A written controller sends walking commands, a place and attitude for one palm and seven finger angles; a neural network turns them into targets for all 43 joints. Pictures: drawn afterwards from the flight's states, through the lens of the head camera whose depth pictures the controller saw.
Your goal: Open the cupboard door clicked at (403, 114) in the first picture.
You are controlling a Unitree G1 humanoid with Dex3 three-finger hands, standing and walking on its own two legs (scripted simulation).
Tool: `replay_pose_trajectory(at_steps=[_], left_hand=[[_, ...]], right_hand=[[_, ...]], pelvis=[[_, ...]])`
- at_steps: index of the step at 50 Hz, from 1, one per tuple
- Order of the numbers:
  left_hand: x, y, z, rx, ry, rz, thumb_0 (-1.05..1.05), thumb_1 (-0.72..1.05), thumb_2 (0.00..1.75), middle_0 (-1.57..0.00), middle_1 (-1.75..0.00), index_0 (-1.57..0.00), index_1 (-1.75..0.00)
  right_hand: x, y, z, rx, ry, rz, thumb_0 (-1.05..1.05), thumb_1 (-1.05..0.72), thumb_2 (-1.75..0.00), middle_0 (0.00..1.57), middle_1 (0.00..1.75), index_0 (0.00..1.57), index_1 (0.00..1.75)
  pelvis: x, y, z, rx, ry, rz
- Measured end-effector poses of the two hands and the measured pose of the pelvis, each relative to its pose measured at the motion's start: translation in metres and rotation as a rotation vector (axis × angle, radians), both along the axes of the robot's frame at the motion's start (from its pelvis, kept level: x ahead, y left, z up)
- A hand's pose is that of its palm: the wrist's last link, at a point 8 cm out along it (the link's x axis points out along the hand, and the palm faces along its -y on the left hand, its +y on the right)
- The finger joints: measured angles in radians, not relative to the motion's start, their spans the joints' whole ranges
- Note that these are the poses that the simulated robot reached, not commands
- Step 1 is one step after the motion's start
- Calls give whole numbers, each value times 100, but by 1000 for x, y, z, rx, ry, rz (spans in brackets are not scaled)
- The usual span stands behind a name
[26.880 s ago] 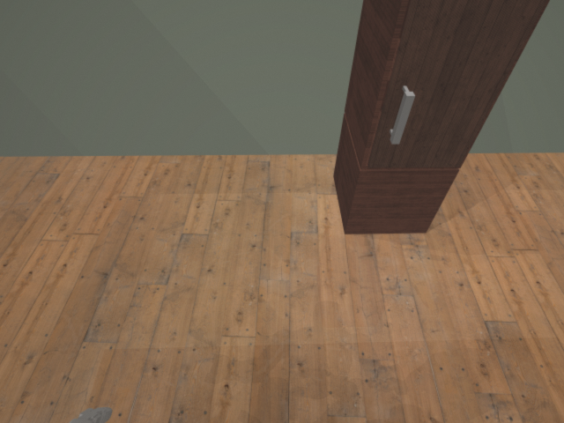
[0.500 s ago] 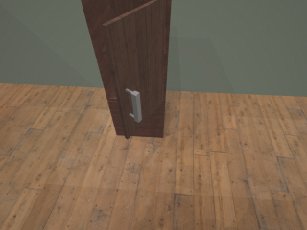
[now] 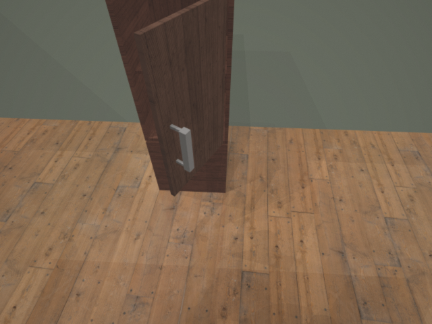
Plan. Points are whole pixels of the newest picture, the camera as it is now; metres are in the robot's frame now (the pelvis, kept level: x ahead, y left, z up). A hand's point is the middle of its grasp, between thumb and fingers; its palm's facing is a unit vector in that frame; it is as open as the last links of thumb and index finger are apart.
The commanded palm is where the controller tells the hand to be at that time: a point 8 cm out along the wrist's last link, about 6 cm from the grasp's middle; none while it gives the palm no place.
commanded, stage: walk to a spot facing it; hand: left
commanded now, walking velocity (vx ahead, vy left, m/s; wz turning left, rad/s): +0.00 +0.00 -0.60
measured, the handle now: (181, 148) +0.62 +0.15 -0.11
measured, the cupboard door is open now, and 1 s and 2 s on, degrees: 60 60 60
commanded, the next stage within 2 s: none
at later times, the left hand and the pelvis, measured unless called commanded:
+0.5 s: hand out of the picture +0.12 +0.18 -0.16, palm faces -0.20 -0.93 -0.31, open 7.4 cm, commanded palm none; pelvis -0.02 -0.01 -0.02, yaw -15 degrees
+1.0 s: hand out of the picture +0.16 +0.07 -0.17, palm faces -0.51 -0.82 -0.26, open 7.4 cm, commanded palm none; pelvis -0.04 -0.06 -0.02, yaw -32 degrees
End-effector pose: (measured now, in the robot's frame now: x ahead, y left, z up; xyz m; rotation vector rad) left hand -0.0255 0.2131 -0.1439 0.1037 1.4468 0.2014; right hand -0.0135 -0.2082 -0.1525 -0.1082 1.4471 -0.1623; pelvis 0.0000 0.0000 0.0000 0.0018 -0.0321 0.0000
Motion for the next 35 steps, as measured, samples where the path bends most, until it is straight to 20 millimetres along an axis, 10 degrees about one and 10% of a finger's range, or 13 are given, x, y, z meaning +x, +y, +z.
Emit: replay_pose_trajectory(at_steps=[8,16,24,35], left_hand=[[18,22,-10,2,12,-51,0,90,90,-20,-30,-21,-30],[81,42,2,41,-80,-175,0,90,90,-20,-30,-20,-30],[148,19,15,103,-254,-334,0,91,90,-20,-30,-20,-30],[163,-14,4,44,-191,-482,0,90,90,-20,-30,-21,-30]], right_hand=[[-3,-5,0,-55,-25,-88,0,-91,-90,20,30,20,30],[-19,-9,5,-78,-72,-136,0,-91,-90,20,30,20,30],[-42,-44,-13,-59,-83,-220,0,-91,-90,20,30,20,30],[-19,-82,19,-182,-288,-344,0,-91,-90,20,30,20,30]], pelvis=[[0,9,-8,-15,4,-59],[-10,14,-5,5,25,-161],[-22,-12,-17,21,35,-246],[-22,-13,-11,18,44,-411]])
